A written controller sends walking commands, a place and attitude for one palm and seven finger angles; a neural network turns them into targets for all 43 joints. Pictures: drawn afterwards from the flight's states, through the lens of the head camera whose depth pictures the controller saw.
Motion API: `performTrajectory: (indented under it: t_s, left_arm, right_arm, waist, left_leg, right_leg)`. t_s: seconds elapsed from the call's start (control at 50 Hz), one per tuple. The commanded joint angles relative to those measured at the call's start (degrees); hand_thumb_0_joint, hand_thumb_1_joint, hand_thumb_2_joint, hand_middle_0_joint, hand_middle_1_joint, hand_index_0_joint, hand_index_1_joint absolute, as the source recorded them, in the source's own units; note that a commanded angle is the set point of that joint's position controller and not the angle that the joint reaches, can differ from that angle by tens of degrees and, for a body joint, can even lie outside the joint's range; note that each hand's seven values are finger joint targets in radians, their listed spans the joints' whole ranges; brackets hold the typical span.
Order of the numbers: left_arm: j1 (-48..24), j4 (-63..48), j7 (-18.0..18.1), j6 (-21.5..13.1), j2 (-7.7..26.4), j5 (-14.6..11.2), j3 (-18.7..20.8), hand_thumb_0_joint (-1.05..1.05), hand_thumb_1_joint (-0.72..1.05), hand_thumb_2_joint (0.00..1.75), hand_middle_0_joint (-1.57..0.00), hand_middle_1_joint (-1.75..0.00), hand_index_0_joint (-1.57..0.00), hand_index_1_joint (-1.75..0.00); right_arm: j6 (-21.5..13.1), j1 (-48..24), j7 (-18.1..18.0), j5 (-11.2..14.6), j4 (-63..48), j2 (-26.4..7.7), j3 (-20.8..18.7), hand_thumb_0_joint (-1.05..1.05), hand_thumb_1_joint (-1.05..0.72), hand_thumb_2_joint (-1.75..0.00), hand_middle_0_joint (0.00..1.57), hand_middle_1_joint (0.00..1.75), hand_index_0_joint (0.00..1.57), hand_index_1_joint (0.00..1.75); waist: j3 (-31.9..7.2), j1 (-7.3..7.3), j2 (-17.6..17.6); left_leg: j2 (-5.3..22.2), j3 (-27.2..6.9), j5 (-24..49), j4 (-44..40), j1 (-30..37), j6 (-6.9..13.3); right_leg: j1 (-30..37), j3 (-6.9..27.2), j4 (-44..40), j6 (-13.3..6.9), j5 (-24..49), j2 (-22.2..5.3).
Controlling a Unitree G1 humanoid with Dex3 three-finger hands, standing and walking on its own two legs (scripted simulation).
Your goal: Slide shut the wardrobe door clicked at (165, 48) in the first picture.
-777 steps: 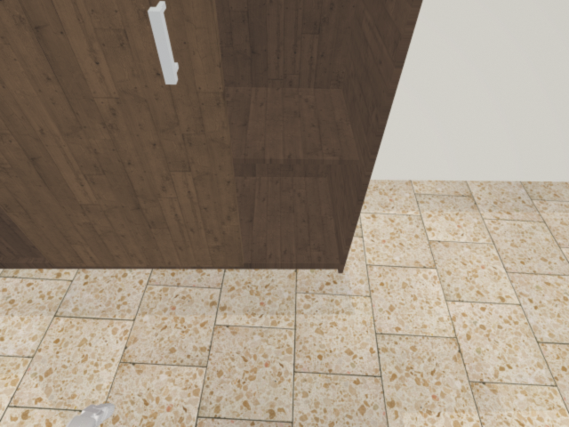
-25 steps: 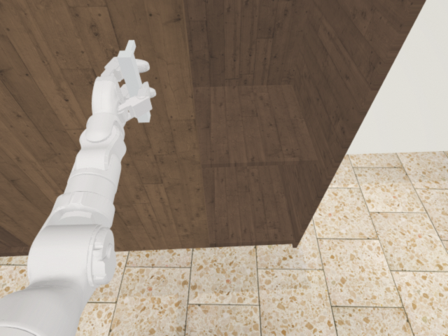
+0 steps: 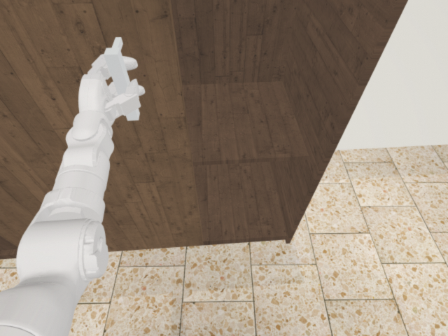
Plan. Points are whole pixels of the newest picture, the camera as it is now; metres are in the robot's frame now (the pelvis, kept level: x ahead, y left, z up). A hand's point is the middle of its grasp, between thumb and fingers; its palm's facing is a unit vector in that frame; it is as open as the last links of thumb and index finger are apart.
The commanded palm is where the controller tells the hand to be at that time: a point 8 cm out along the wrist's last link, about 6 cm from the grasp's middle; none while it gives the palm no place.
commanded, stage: grip the handle and tug to test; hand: left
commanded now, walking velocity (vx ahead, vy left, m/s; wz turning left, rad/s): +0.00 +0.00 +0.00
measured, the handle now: (125, 80) +0.54 +0.17 +0.17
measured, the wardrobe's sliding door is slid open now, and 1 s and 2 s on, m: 0.39 0.39 0.36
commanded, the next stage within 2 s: tug the door sideways, standing still in 0.20 s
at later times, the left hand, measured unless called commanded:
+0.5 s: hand (133, 96) +0.49 +0.14 +0.18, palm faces +0.05 -1.00 +0.01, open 5.7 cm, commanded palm +0.46 +0.17 +0.17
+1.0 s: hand (138, 97) +0.49 +0.13 +0.17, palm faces +0.11 -0.99 -0.04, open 5.9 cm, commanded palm +0.46 +0.13 +0.17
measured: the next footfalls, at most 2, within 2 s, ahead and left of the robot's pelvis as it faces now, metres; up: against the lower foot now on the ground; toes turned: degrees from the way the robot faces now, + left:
none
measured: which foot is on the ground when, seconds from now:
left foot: down 0.00-1.00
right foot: down 0.00-1.00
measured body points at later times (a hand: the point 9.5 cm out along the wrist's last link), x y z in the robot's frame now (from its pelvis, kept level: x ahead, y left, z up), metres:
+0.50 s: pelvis +0.02 +0.00 +0.00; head +0.05 +0.00 +0.45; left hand +0.48 +0.20 +0.18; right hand +0.11 -0.25 -0.12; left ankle -0.01 +0.09 -0.73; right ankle -0.01 -0.09 -0.73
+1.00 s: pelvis +0.01 +0.01 +0.00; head +0.05 +0.01 +0.45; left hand +0.48 +0.19 +0.18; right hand +0.05 -0.24 -0.13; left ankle -0.01 +0.09 -0.73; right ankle -0.01 -0.09 -0.73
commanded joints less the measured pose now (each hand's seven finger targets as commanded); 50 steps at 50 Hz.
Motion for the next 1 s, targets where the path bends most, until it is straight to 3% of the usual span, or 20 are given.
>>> performTrajectory:
  t_s: [0.0,0.04,0.08,0.12,0.18,0.28,0.3,0.34,0.38,0.44,0.5,0.56,0.7,0.8,0.98]
  left_arm:
    - [-24.06,-15.46,-1.42,-3.31,8.65,-0.66,0.40,0.00,0.90,0.90,-0.45,-1.40,-0.45,-1.40]
    - [-21.74,-17.98,-1.42,-2.84,6.18,-0.92,-1.40,0.00,0.90,0.90,-0.45,-1.40,-0.45,-1.40]
    - [-19.43,-19.17,-1.25,-1.90,6.69,-1.22,-0.61,0.00,0.90,0.90,-0.45,-1.40,-0.45,-1.40]
    - [-18.90,-20.65,-1.32,-0.93,4.61,-1.44,-2.06,0.00,0.90,0.90,-0.45,-1.40,-0.45,-1.40]
    - [-14.29,-23.61,-1.12,0.39,7.88,-1.83,1.26,0.00,0.90,0.90,-0.45,-1.40,-0.45,-1.40]
    - [-10.70,-28.48,-1.29,2.79,7.38,-2.14,1.23,0.00,0.90,0.90,-0.45,-1.40,-0.45,-1.40]
    - [-13.26,-28.66,-1.09,3.15,8.78,-1.86,1.82,0.00,0.90,0.90,-0.45,-1.40,-0.45,-1.40]
    - [-20.29,-26.17,-0.44,4.13,6.85,-1.30,-0.99,0.00,0.90,0.90,-0.45,-1.40,-0.45,-1.40]
    - [-24.07,-23.48,0.55,4.84,5.01,-0.77,-2.17,0.00,0.90,0.90,-0.45,-1.40,-0.45,-1.40]
    - [-26.04,-23.19,1.54,4.63,1.38,-0.41,-4.69,0.00,0.90,0.90,-0.45,-1.40,-0.45,-1.40]
    - [-27.85,-21.98,2.25,3.76,-2.03,-0.47,-7.02,0.00,0.90,0.90,-0.45,-1.40,-0.45,-1.40]
    - [-28.88,-19.66,2.76,2.72,-5.46,-0.19,-9.85,0.00,0.90,0.90,-0.45,-1.40,-0.45,-1.40]
    - [-34.66,-19.36,3.23,-0.11,-11.14,0.10,-15.04,0.00,0.90,0.90,-0.45,-1.40,-0.45,-1.40]
    - [-36.36,-17.79,3.79,-1.07,-15.67,-0.72,-17.74,0.00,0.90,0.90,-0.45,-1.40,-0.45,-1.40]
    - [-38.66,-15.92,4.71,-2.62,-17.34,-0.74,-18.90,0.00,0.90,0.90,-0.45,-1.40,-0.45,-1.40]
  right_arm:
    - [-2.01,1.70,-0.48,0.35,-6.44,-7.60,-2.95,0.00,-0.90,-0.90,0.20,0.30,0.20,0.30]
    - [-2.01,1.05,-0.33,0.54,-6.99,-7.40,-3.13,0.00,-0.90,-0.90,0.20,0.30,0.20,0.30]
    - [-1.90,0.93,-0.23,0.57,-7.17,-7.56,-3.18,0.00,-0.90,-0.90,0.20,0.30,0.20,0.30]
    - [-1.84,0.58,-0.24,0.64,-7.44,-7.40,-3.32,0.00,-0.90,-0.90,0.20,0.30,0.20,0.30]
    - [-1.22,-0.18,-0.31,0.71,-8.18,-7.57,-3.54,0.00,-0.90,-0.90,0.20,0.30,0.20,0.30]
    - [-0.17,-1.45,-0.24,0.85,-8.90,-7.06,-3.36,0.00,-0.90,-0.90,0.20,0.30,0.20,0.30]
    - [0.08,-1.22,-0.46,0.88,-8.52,-7.22,-3.50,0.00,-0.90,-0.90,0.20,0.30,0.20,0.30]
    - [0.61,-0.63,-0.74,0.77,-7.43,-7.17,-3.25,0.00,-0.90,-0.90,0.20,0.30,0.20,0.30]
    - [0.62,-0.21,-0.84,0.59,-6.51,-6.91,-3.45,0.00,-0.90,-0.90,0.20,0.30,0.20,0.30]
    - [0.53,0.29,-0.66,0.12,-5.73,-6.47,-3.58,0.00,-0.90,-0.90,0.20,0.30,0.20,0.30]
    - [0.21,0.50,-0.27,-0.14,-4.89,-6.32,-3.69,0.00,-0.90,-0.90,0.20,0.30,0.20,0.30]
    - [-0.08,0.33,0.10,-0.15,-4.26,-6.29,-3.70,0.00,-0.90,-0.90,0.20,0.30,0.20,0.30]
    - [-1.89,0.46,0.63,-0.34,-2.78,-6.18,-3.77,0.00,-0.90,-0.90,0.20,0.30,0.20,0.30]
    - [-3.76,1.21,1.04,-0.53,-1.45,-6.16,-3.75,0.00,-0.90,-0.90,0.20,0.30,0.20,0.30]
    - [-6.26,2.67,1.58,-0.80,0.83,-6.41,-3.85,0.00,-0.90,-0.90,0.20,0.30,0.20,0.30]
  waist:
    - [-20.18,0.87,-0.98]
    - [-20.65,1.30,0.68]
    - [-20.89,1.68,-0.32]
    - [-20.47,1.35,-1.30]
    - [-22.07,2.94,-2.37]
    - [-21.12,3.75,-0.79]
    - [-20.47,2.93,-0.96]
    - [-16.13,0.61,-1.22]
    - [-15.27,-0.62,-1.58]
    - [-19.23,-0.78,1.16]
    - [-21.12,-1.51,-0.24]
    - [-20.82,-1.97,-1.41]
    - [-21.42,-3.33,1.96]
    - [-20.54,-3.98,0.12]
    - [-20.05,-4.17,0.36]
  left_leg:
    - [0.03,-3.02,18.24,-1.92,11.83,0.66]
    - [0.15,-3.16,20.66,-1.63,13.56,0.51]
    - [0.39,-3.06,21.67,-1.89,13.91,0.49]
    - [0.47,-2.84,22.47,-1.99,14.32,0.57]
    - [0.36,-2.14,25.21,-2.15,14.15,0.75]
    - [0.57,-1.87,31.99,-2.19,15.62,0.56]
    - [0.71,-1.97,32.33,-1.94,16.19,0.60]
    - [0.65,-2.38,29.55,-1.74,15.22,0.68]
    - [0.67,-2.65,27.43,-1.61,15.44,0.61]
    - [0.53,-3.33,31.22,-0.40,18.67,0.23]
    - [0.64,-4.10,31.58,0.14,19.97,-0.07]
    - [0.70,-4.80,29.40,0.11,19.81,-0.23]
    - [1.05,-6.52,27.33,0.52,22.71,-0.82]
    - [1.10,-7.26,24.96,0.23,21.99,-0.92]
    - [1.35,-8.37,24.36,-0.03,22.18,-1.56]
  right_leg:
    - [6.96,1.89,-2.43,1.48,20.16,-0.88]
    - [6.85,1.70,-2.30,1.17,21.03,-0.92]
    - [7.19,1.59,-2.43,1.36,21.98,-0.72]
    - [7.29,1.51,-2.56,1.49,23.06,-0.68]
    - [10.91,1.82,-2.37,1.53,26.97,-0.79]
    - [12.62,1.54,-2.18,1.47,32.30,-1.02]
    - [11.59,1.58,-2.47,1.61,32.13,-1.01]
    - [8.50,1.40,-3.10,1.66,29.66,-1.06]
    - [5.81,1.23,-3.38,1.88,27.31,-0.94]
    - [4.75,1.19,-2.69,1.58,27.72,-1.10]
    - [3.12,0.98,-2.26,1.78,27.00,-0.95]
    - [1.69,0.78,-2.07,1.67,24.55,-0.92]
    - [-3.02,0.57,-1.81,1.37,19.56,-0.80]
    - [-4.17,0.19,-1.73,1.37,17.61,-0.54]
    - [-6.25,-0.11,-1.19,1.27,15.13,-0.45]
